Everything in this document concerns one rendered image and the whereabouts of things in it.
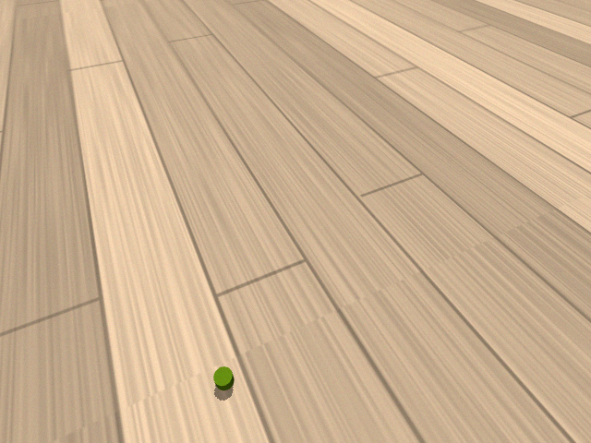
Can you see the tin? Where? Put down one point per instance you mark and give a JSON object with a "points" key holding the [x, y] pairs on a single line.
{"points": [[223, 378]]}

